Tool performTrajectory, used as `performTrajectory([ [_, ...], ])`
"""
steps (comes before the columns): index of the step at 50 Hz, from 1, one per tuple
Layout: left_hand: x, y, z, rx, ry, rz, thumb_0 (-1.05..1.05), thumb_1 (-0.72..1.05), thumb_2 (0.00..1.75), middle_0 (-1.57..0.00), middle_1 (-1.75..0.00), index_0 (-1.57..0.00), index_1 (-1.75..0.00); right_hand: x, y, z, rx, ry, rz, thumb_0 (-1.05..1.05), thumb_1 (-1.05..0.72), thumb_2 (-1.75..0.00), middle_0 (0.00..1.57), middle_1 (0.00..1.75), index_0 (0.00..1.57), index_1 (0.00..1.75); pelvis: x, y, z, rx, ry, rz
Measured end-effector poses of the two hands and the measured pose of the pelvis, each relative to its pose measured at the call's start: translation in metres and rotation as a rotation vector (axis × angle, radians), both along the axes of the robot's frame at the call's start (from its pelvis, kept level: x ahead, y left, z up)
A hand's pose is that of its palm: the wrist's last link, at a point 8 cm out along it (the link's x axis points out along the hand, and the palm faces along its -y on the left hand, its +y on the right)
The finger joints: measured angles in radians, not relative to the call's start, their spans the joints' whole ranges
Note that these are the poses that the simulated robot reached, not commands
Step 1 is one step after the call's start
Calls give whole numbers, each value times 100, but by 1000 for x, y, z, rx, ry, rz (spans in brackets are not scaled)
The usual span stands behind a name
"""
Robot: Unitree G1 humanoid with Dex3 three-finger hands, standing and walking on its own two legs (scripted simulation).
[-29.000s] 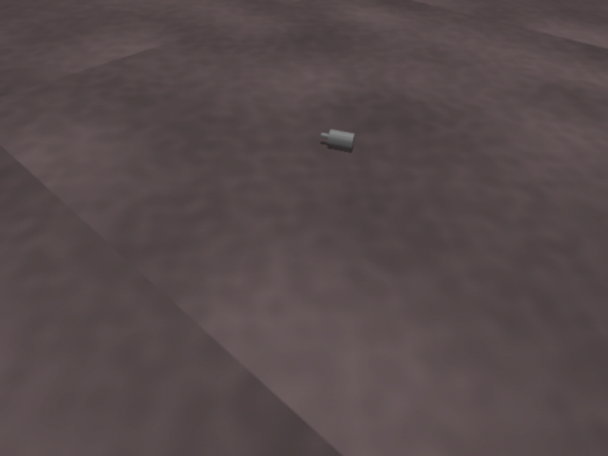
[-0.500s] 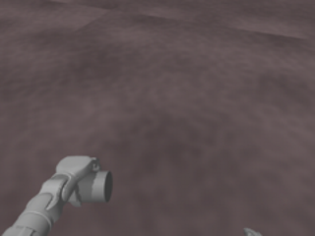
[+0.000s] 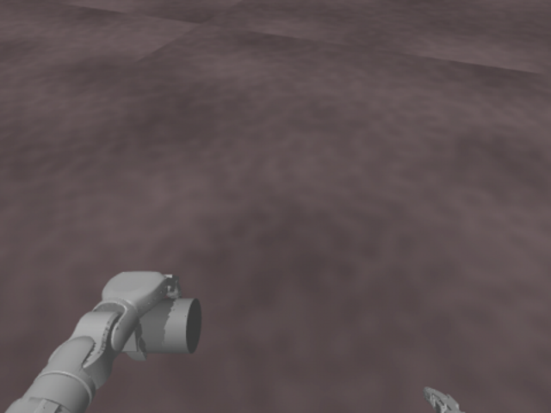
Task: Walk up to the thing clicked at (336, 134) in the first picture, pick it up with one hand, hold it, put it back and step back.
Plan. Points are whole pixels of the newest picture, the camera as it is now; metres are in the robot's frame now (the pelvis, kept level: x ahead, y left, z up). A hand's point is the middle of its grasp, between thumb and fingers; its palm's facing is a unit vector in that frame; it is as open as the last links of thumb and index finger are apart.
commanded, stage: hold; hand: left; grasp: from above
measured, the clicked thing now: (138, 324) +0.30 +0.24 -0.07
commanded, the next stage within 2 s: crouch in 0.46 s
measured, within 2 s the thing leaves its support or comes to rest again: neither
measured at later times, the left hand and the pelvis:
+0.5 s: hand (141, 316) +0.30 +0.22 -0.04, palm faces -0.45 -0.03 -0.89, open 11.2 cm; pelvis +0.00 +0.00 +0.00, yaw +0 degrees
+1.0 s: hand (157, 335) +0.31 +0.22 -0.13, palm faces -0.47 +0.04 -0.88, open 11.2 cm; pelvis -0.01 +0.00 -0.04, yaw +1 degrees
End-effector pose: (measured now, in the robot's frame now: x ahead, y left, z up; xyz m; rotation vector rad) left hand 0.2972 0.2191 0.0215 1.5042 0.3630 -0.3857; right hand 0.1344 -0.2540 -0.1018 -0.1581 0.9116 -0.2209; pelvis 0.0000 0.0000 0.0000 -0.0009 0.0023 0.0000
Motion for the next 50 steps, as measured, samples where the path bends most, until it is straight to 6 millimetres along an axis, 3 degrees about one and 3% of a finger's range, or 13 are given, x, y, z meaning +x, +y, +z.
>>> performTrajectory([
  [34,4,4,-4,-1,20,-5,0,-12,50,-61,-58,-62,-57,-2,1,-1,1,34,-13,1,-90,-90,20,30,20,30,6,2,2,-1,3,2],
  [41,2,4,-30,3,22,-12,0,-14,53,-61,-59,-62,-58,-3,1,-4,-10,57,3,1,-90,-90,20,30,20,30,2,1,-2,-1,37,11],
  [46,6,4,-64,34,26,-28,0,-15,53,-62,-59,-62,-59,-16,-5,-17,-33,111,18,1,-90,-89,20,30,20,30,-5,0,-15,-7,108,20],
  [50,16,3,-98,59,5,-47,0,-15,53,-61,-60,-62,-60,-36,-15,-39,-64,171,16,1,-90,-89,20,30,20,30,-12,0,-37,-17,195,24],
])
